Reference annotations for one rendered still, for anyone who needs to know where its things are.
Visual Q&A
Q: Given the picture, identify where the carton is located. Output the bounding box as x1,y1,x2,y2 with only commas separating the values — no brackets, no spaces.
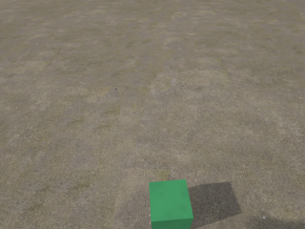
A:
149,179,193,229

